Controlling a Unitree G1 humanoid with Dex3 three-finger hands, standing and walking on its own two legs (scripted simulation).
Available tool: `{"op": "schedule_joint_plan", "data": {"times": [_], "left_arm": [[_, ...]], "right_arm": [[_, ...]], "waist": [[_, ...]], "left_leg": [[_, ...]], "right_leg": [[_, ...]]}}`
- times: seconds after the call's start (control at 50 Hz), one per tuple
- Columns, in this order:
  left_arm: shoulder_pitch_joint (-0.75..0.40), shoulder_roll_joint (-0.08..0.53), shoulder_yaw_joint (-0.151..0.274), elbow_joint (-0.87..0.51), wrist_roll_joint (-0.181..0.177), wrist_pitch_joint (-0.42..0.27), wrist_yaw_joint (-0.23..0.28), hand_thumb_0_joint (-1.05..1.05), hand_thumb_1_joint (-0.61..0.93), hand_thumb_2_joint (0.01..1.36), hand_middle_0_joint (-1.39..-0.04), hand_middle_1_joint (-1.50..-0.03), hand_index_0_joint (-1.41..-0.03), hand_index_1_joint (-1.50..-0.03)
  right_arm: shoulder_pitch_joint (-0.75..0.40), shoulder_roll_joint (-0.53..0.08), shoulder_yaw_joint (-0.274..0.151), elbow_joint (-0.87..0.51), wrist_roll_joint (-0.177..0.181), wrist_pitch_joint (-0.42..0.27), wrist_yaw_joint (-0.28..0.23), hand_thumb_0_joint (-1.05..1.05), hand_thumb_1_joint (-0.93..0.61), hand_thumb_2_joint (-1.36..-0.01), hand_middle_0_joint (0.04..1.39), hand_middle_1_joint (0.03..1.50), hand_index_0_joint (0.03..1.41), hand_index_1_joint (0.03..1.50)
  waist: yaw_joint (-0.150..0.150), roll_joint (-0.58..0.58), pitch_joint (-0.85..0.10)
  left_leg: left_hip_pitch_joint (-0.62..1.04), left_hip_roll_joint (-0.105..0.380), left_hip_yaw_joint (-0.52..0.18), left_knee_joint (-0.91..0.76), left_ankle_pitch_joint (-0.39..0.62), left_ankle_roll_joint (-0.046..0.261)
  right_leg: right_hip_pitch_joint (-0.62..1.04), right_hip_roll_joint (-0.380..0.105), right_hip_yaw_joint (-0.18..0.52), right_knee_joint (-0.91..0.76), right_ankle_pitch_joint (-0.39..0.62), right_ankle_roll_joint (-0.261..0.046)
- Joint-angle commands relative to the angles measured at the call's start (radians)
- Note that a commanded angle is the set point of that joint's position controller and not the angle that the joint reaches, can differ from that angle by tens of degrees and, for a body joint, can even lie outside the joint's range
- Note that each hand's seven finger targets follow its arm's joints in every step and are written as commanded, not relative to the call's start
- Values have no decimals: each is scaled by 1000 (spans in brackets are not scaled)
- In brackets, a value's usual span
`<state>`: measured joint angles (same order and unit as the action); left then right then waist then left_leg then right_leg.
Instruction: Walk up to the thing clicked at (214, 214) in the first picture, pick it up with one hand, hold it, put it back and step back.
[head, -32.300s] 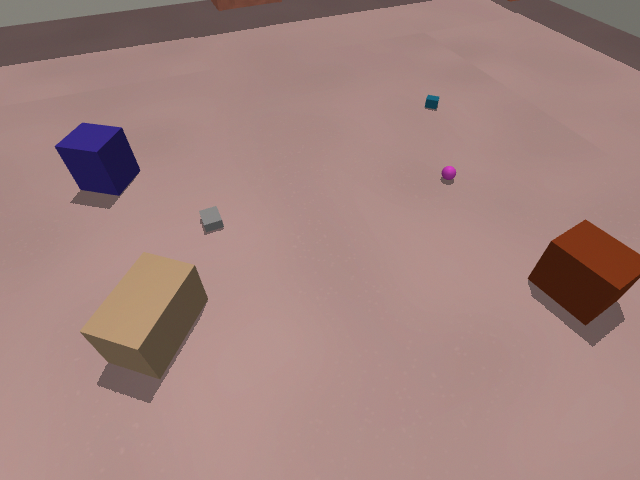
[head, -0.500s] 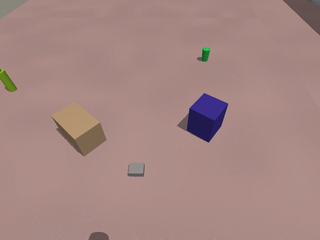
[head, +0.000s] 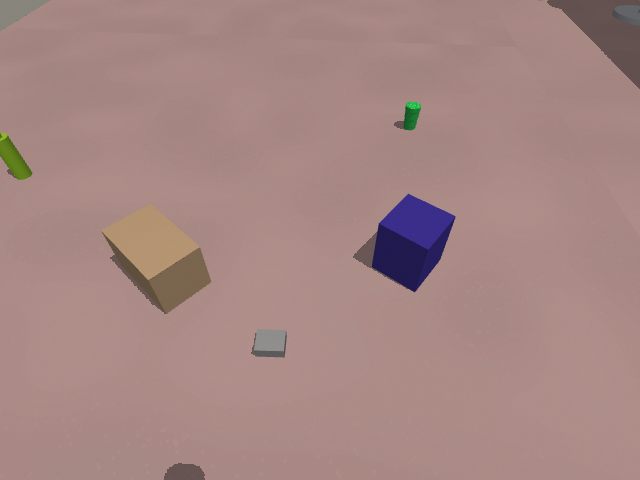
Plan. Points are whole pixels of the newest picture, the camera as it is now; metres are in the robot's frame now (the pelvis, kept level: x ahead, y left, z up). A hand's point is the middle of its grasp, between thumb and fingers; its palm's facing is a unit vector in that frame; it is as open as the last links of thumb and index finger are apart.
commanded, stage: stand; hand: left
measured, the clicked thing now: (270, 343) +0.70 +0.21 -0.76
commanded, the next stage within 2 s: walk up in 0.92 s
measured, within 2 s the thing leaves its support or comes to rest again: neither
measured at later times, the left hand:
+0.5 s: hand out of the picture +0.05 +0.24 -0.15, palm faces -0.03 -0.94 -0.35, open 7.4 cm
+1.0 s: hand out of the picture +0.07 +0.24 -0.15, palm faces -0.01 -0.94 -0.33, open 7.4 cm
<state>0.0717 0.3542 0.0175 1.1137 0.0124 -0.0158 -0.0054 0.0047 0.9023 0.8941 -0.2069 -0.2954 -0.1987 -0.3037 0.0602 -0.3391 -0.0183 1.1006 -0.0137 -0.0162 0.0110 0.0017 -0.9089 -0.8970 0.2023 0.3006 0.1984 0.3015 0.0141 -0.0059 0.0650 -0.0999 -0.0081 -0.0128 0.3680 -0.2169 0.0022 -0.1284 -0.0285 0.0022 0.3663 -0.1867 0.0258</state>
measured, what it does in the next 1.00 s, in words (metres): stands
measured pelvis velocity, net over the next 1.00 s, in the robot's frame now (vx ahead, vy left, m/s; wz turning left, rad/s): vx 0.00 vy -0.02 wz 0.01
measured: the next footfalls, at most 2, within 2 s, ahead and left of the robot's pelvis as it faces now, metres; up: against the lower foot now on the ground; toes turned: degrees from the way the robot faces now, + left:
left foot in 1.18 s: +0.12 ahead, +0.13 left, +0.00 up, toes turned +4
right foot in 1.68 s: +0.35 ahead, -0.12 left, +0.00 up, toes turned -3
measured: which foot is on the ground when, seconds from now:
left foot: down 0.00-0.98, up 1.00-1.00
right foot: down 0.00-1.00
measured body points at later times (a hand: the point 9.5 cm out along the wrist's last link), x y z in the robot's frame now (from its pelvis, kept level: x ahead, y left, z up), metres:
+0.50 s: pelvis -0.01 -0.02 +0.00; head +0.00 -0.02 +0.45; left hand +0.06 +0.29 -0.13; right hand +0.06 -0.32 -0.14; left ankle -0.01 +0.12 -0.75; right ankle +0.01 -0.14 -0.75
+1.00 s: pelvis +0.00 -0.02 +0.00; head +0.00 -0.02 +0.45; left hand +0.07 +0.29 -0.13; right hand +0.06 -0.33 -0.13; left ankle -0.01 +0.11 -0.74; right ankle +0.01 -0.13 -0.74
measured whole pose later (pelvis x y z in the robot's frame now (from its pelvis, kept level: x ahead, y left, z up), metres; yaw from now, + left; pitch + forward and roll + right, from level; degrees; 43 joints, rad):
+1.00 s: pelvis +0.00 -0.02 +0.00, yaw +0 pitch -2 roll +0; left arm 0.15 0.35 0.04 1.08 0.03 -0.02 -0.04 0.00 0.90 0.89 -0.21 -0.30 -0.20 -0.30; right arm 0.18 -0.37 -0.03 1.09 -0.03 -0.02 0.04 0.00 -0.91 -0.90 0.20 0.30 0.20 0.30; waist 0.00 0.01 0.03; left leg -0.16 0.03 -0.02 0.48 -0.41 0.02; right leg -0.15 0.01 -0.01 0.40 -0.30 -0.03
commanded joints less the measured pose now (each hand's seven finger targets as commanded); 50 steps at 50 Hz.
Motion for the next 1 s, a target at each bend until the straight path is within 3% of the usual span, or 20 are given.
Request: {"op": "schedule_joint_plan", "data": {"times": [0.0, 0.16, 0.22, 0.34, 0.52, 0.62, 0.88, 0.9, 0.92, 0.94, 0.96, 0.98], "left_arm": [[-54, 199, 30, -55, -2, -22, 15, 0, 900, 900, -200, -300, -200, -300], [-28, 209, 21, -35, -1, -23, 14, 0, 900, 900, -200, -300, -200, -300], [-20, 207, 19, -34, -1, -25, 13, 0, 900, 900, -200, -300, -200, -300], [-13, 216, 17, -36, -1, -26, 13, 0, 900, 900, -200, -300, -200, -300], [-4, 221, 17, -38, -6, -27, 13, 0, 900, 900, -200, -300, -200, -300], [-2, 221, 18, -33, -5, -22, 12, 0, 900, 900, -200, -300, -200, -300], [-10, 223, 19, -46, -4, -22, 10, 0, 900, 900, -200, -300, -200, -300], [67, 276, 80, -86, 11, -24, -13, 0, 900, 900, -200, -300, -200, -300], [108, 288, 90, -77, 22, -21, -19, 0, 900, 900, -200, -300, -200, -300], [120, 297, 100, -81, 27, -19, -23, 0, 900, 900, -200, -300, -200, -300], [132, 316, 114, -90, 28, -19, -24, 0, 900, 900, -200, -300, -200, -300], [135, 330, 126, -113, 31, -25, -22, 0, 900, 900, -200, -300, -200, -300]], "right_arm": [[-42, -221, -40, -52, 4, -22, -17, 0, -900, -900, 200, 300, 200, 300], [-33, -221, -35, -36, 6, -14, -11, 0, -900, -900, 200, 300, 200, 300], [-44, -222, -36, -37, 5, -16, -9, 0, -900, -900, 200, 300, 200, 300], [-20, -217, -32, -26, 3, -13, -7, 0, -900, -900, 200, 300, 200, 300], [4, -222, -28, -21, 4, -13, -8, 0, -900, -900, 200, 300, 200, 300], [19, -218, -24, -17, 4, -9, -9, 0, -900, -900, 200, 300, 200, 300], [32, -222, -17, -24, 2, -14, -13, 0, -900, -900, 200, 300, 200, 300], [94, -287, -62, -70, -10, -25, 2, 0, -900, -900, 200, 300, 200, 300], [91, -287, -68, -76, -22, -26, 8, 0, -900, -900, 200, 300, 200, 300], [72, -273, -66, -89, -26, -25, 11, 0, -900, -900, 200, 300, 200, 300], [50, -251, -66, -109, -26, -23, 16, 0, -900, -900, 200, 300, 200, 300], [46, -244, -72, -129, -32, -25, 16, 0, -900, -900, 200, 300, 200, 300]], "waist": [[-17, 20, -115], [-16, 4, -61], [-10, 16, -86], [-10, -3, -74], [-11, 1, -83], [-10, -9, -45], [-15, 3, -88], [-2, -19, -160], [17, -37, -93], [32, -74, -33], [44, -160, 11], [53, -184, 53]], "left_leg": [[15, 133, -96, -78, 266, 16], [-14, 125, -101, -125, 65, 14], [2, 127, -98, -112, 101, 15], [-21, 120, -96, -111, 64, 12], [-22, 124, -96, -105, 106, 11], [-48, 119, -97, -109, 45, 9], [-18, 132, -89, -97, 111, 8], [-53, 72, -69, -8, -315, 68], [-177, 68, -75, 35, -456, 75], [-287, 33, -24, 99, -455, 58], [-354, -2, 49, 265, -333, 39], [-434, 46, 24, 370, -286, 27]], "right_leg": [[62, -96, 67, -52, 210, -34], [14, -96, 82, -105, 49, -34], [22, -102, 85, -100, 86, -39], [14, -102, 92, -108, 36, -41], [30, -103, 96, -97, 96, -46], [1, -97, 99, -116, -5, -43], [25, -101, 99, -94, 113, -48], [85, -42, 91, -48, -358, -89], [65, -70, 154, -65, -538, -115], [75, -117, 225, -121, -624, -142], [72, -213, 333, -217, -675, -182], [84, -295, 401, -259, -610, -236]]}}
